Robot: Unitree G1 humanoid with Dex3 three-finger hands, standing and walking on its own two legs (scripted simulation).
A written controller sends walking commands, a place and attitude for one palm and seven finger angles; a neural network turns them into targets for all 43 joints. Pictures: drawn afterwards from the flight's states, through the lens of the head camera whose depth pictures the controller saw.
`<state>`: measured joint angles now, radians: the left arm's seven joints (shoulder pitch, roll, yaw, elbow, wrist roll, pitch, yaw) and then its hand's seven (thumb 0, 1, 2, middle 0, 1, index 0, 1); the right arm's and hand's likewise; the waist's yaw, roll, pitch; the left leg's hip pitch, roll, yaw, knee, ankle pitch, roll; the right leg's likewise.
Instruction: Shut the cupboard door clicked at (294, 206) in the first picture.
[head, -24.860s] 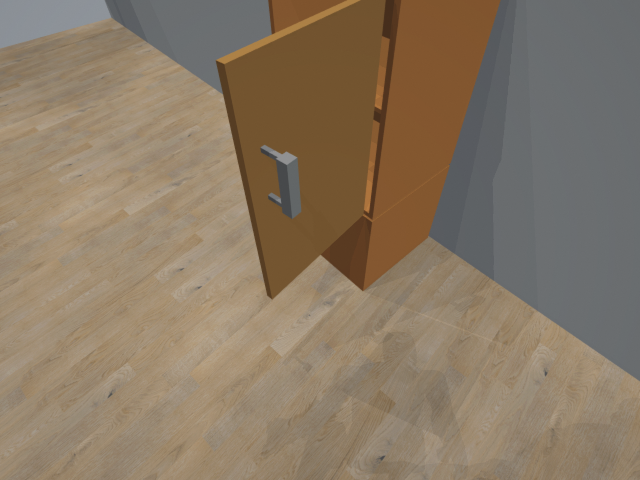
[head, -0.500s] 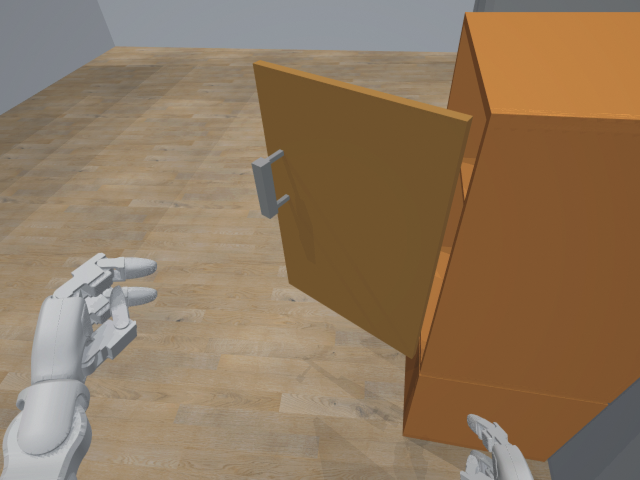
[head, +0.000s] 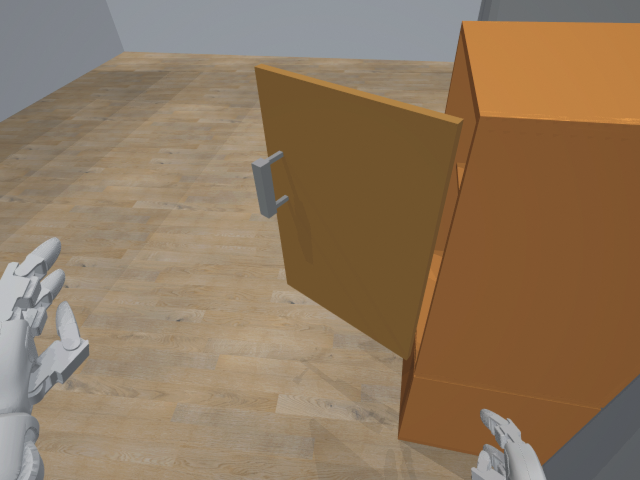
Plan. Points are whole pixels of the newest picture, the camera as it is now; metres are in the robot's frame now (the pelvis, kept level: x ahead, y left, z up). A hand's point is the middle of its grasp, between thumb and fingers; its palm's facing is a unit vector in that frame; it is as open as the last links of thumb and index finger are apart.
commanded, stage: draw the hand back to the body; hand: left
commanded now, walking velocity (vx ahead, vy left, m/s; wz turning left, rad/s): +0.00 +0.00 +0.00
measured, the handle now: (273, 183) +0.65 +0.19 +0.02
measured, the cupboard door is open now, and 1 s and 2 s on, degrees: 63 63 63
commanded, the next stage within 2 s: step back with the hand held close in 0.06 s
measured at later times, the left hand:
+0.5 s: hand (86, 336) +0.20 +0.26 +0.15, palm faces +0.37 -0.78 -0.50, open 7.4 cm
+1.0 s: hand out of the picture +0.12 +0.30 +0.16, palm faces +0.50 -0.74 -0.46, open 7.4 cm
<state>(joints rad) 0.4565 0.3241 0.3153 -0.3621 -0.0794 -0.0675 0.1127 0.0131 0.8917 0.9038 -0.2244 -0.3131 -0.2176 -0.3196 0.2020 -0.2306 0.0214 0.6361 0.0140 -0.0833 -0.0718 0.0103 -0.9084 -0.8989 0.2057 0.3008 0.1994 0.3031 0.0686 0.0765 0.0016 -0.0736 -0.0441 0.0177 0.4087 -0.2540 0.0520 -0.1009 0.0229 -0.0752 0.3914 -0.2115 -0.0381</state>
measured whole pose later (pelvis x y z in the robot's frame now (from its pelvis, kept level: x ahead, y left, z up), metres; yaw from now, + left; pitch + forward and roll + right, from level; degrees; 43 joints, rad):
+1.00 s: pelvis -0.08 +0.02 -0.02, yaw +1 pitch +0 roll -2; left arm 0.49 0.40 0.47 -0.49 -0.01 -0.22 0.14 0.01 0.89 0.90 -0.22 -0.30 -0.21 -0.31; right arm 0.26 -0.22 0.00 0.56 0.00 -0.01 -0.08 0.01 -0.91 -0.90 0.21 0.30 0.20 0.30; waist 0.00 0.01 -0.01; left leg -0.43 -0.05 0.02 0.66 -0.25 0.09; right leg -0.36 0.06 0.05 0.63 -0.28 0.01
